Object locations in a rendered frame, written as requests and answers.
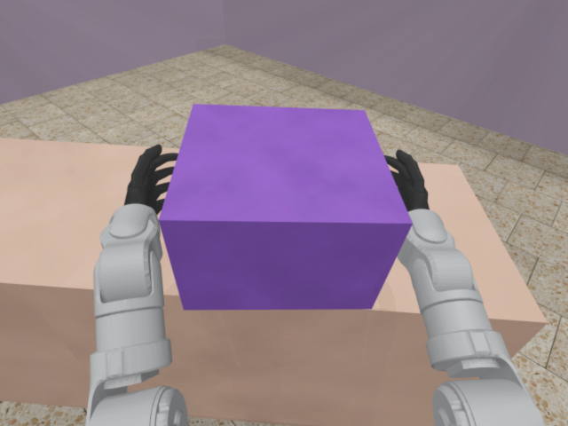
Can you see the robot right upper arm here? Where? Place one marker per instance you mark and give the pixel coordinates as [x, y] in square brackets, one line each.
[484, 402]

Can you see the robot left upper arm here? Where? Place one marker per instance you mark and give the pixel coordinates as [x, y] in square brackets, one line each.
[159, 406]

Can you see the carton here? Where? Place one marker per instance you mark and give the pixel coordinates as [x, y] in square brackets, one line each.
[281, 208]

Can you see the robot right hand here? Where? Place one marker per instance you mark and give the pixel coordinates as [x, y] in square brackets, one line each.
[409, 181]

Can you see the right robot forearm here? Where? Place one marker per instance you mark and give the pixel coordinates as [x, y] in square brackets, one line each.
[461, 339]

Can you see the robot left hand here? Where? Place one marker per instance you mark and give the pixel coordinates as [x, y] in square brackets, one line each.
[142, 188]

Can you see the pedestal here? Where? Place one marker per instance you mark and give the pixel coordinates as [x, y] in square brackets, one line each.
[357, 367]

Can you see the left robot forearm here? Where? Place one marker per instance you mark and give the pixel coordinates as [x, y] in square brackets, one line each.
[128, 301]

